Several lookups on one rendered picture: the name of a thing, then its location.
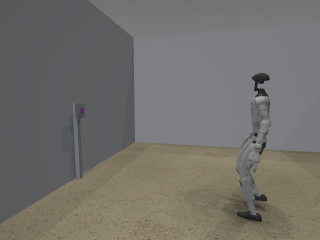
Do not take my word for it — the robot head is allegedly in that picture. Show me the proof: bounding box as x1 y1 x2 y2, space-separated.
252 73 270 97

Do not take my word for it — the robot right forearm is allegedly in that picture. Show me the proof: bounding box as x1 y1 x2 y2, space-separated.
249 129 255 137

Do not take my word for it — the left robot upper arm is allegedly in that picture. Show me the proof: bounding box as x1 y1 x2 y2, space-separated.
255 96 271 127

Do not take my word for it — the robot torso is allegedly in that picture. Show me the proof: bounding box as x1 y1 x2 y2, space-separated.
250 94 270 148

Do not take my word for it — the robot right hand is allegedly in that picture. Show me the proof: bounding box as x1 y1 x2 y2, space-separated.
240 135 252 149

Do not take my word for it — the panel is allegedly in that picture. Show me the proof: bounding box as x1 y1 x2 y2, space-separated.
73 103 86 179

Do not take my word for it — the robot left forearm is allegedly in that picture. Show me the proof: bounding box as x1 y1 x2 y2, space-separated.
252 120 269 153

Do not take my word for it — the robot left hand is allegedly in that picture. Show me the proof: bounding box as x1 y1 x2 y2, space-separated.
245 150 261 173

